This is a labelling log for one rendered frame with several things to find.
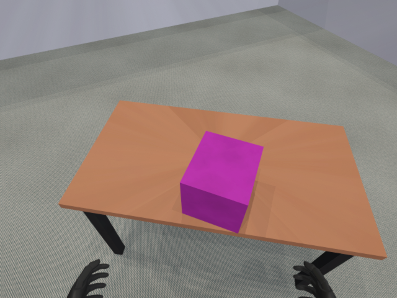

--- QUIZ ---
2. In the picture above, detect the robot right hand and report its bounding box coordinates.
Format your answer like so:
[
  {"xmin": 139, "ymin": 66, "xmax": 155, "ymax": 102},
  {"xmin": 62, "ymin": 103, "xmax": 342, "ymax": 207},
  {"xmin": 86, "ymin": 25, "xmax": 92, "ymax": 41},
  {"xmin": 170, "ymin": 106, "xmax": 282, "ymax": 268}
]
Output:
[{"xmin": 293, "ymin": 261, "xmax": 336, "ymax": 298}]

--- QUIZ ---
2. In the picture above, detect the robot left hand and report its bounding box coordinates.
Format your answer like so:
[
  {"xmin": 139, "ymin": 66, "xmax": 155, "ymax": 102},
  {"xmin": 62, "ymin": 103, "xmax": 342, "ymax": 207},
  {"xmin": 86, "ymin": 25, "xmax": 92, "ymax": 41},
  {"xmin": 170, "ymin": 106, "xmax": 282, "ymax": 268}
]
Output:
[{"xmin": 67, "ymin": 259, "xmax": 109, "ymax": 298}]

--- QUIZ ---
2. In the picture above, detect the table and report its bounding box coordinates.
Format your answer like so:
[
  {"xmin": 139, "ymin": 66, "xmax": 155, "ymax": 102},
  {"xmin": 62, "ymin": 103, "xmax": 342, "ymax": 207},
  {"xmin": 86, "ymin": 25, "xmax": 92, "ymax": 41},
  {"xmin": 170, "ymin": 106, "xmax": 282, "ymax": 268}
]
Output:
[{"xmin": 58, "ymin": 101, "xmax": 387, "ymax": 286}]

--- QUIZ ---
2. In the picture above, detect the carton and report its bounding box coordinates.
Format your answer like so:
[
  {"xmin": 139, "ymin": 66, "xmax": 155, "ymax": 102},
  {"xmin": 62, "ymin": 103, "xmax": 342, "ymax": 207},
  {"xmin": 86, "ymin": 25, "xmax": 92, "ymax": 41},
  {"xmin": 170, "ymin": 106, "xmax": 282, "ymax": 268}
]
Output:
[{"xmin": 180, "ymin": 131, "xmax": 264, "ymax": 233}]

